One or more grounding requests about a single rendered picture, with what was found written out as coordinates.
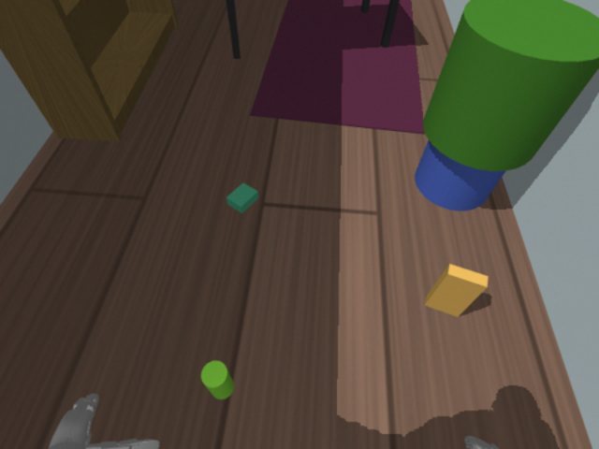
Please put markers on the bookshelf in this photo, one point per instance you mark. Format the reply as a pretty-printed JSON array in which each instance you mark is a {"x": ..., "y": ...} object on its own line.
[{"x": 85, "y": 63}]

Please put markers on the potted plant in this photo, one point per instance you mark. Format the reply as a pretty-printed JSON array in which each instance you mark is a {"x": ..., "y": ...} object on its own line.
[{"x": 513, "y": 69}]

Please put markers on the left robot hand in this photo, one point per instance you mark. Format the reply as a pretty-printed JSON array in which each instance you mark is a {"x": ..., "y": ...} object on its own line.
[{"x": 75, "y": 426}]

